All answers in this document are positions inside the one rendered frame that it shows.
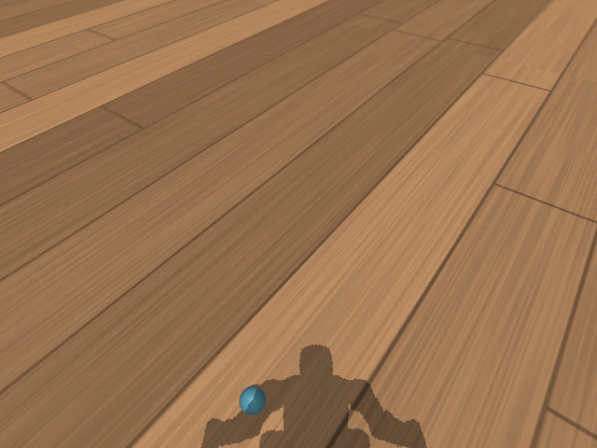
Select ball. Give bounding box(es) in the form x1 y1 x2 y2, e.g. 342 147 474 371
240 386 266 415

